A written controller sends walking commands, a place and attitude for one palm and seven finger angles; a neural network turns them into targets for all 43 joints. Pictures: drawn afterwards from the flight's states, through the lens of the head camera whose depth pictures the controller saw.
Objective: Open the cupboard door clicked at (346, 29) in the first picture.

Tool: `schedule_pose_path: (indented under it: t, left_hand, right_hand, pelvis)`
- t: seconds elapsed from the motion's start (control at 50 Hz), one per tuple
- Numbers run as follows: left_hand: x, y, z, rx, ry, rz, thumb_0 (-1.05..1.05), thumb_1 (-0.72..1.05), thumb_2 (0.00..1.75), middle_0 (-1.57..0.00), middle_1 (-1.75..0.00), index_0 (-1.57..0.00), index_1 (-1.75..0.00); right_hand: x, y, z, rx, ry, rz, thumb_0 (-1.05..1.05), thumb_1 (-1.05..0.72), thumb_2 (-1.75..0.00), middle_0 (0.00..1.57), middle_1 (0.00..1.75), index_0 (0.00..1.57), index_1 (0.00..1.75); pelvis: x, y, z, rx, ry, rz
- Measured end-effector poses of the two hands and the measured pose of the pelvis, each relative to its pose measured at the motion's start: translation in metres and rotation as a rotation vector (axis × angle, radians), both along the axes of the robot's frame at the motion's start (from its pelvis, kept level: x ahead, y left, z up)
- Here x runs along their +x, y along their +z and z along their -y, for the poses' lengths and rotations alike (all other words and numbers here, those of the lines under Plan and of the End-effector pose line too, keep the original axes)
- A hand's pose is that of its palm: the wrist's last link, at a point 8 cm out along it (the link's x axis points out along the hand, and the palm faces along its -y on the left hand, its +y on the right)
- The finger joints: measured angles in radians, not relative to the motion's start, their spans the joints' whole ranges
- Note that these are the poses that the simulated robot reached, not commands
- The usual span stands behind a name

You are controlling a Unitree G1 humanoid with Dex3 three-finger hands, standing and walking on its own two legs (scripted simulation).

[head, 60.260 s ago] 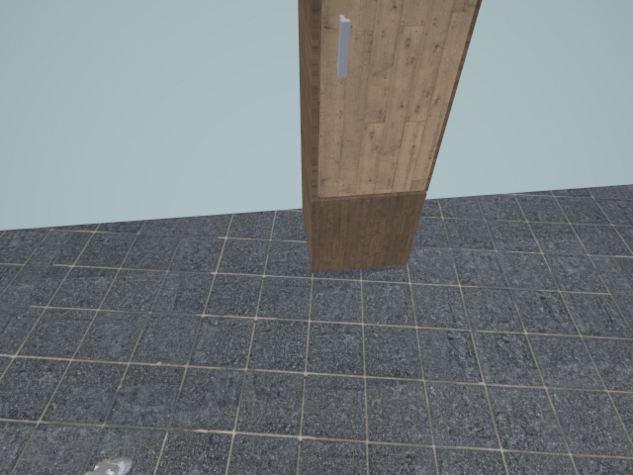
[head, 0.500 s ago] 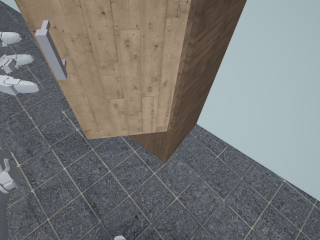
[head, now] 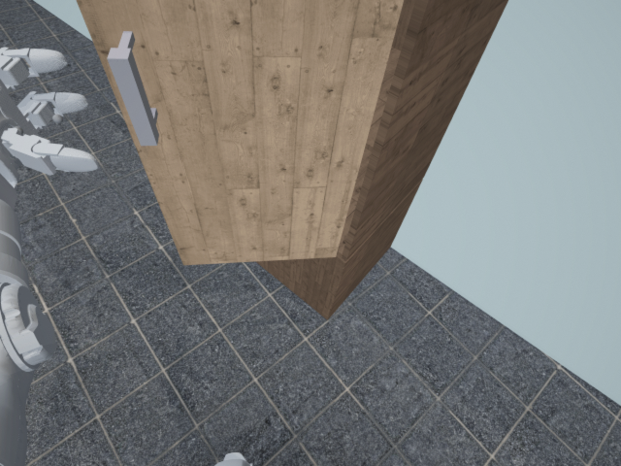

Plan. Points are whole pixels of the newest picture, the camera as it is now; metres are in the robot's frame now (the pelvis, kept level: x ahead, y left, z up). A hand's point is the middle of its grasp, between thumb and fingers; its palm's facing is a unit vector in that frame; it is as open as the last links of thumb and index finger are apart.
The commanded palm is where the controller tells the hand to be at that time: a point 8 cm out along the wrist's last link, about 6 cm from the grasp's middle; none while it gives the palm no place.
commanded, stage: move the hooked fingers beside the handle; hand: left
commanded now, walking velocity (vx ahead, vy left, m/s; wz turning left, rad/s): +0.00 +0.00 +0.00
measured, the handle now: (138, 91) +0.54 +0.20 +0.16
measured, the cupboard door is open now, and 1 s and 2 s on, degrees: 46 46 46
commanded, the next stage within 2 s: slide the fingers in behind the handle in 0.16 s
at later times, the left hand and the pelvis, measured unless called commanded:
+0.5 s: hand (67, 119) +0.48 +0.27 +0.16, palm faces +0.04 -1.00 +0.03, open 14.0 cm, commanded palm +0.47 +0.31 +0.16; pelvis +0.00 +0.00 +0.00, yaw -1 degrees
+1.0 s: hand (111, 117) +0.48 +0.22 +0.17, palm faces +0.06 -1.00 +0.02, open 14.0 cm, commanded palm +0.46 +0.26 +0.16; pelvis +0.00 -0.01 +0.00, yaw +0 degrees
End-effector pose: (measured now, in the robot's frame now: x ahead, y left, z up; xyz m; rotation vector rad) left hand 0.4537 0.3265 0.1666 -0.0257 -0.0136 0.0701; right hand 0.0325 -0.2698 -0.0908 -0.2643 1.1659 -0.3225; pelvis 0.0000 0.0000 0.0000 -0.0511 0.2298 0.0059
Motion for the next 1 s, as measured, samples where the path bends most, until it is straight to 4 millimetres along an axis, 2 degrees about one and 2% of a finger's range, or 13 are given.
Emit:
schedule_pose_path:
  t: [0.26, 0.4, 0.52, 0.82, 1.0]
  left_hand:
    - [0.006, -0.004, 0.001, -0.006, -0.001, -0.032, -0.01, -0.5, 0.3, -0.3, -1.2, -0.3, -1.2]
    - [0.006, -0.003, -0.001, 0.009, -0.007, -0.007, -0.01, -0.5, 0.3, -0.29, -1.2, -0.3, -1.2]
    - [0.008, -0.005, 0.009, -0.001, -0.039, -0.02, -0.01, -0.5, 0.3, -0.29, -1.2, -0.3, -1.2]
    - [0.011, -0.003, 0.046, -0.008, -0.021, -0.021, -0.01, -0.5, 0.3, -0.3, -1.2, -0.3, -1.2]
    - [0.003, 0.002, 0.056, 0.008, -0.007, 0.007, -0.01, -0.5, 0.3, -0.29, -1.2, -0.3, -1.2]
  right_hand:
    - [-0.045, -0.001, 0.002, -0.008, -0.059, -0.089, 0.01, -0.91, -0.9, 0.21, 0.3, 0.2, 0.3]
    - [-0.058, 0.001, 0.003, -0.012, -0.078, -0.129, 0.01, -0.91, -0.9, 0.21, 0.3, 0.2, 0.3]
    - [-0.051, 0.001, 0.002, -0.013, -0.066, -0.116, 0.01, -0.91, -0.9, 0.21, 0.3, 0.2, 0.3]
    - [-0.012, -0.007, -0.005, 0.048, -0.022, 0.013, 0.01, -0.91, -0.9, 0.21, 0.3, 0.2, 0.3]
    - [-0.009, -0.009, 0.001, 0.057, -0.01, 0.015, 0.01, -0.91, -0.9, 0.21, 0.3, 0.2, 0.3]
  pelvis:
    - [-0.003, -0.001, 0.0, 0.0, -0.015, -0.014]
    - [-0.003, -0.001, 0.0, -0.004, -0.015, -0.018]
    - [-0.002, -0.001, -0.001, -0.006, -0.008, -0.016]
    - [0.002, 0.0, 0.002, 0.007, -0.015, 0.007]
    - [0.0, 0.0, 0.009, 0.011, -0.008, 0.026]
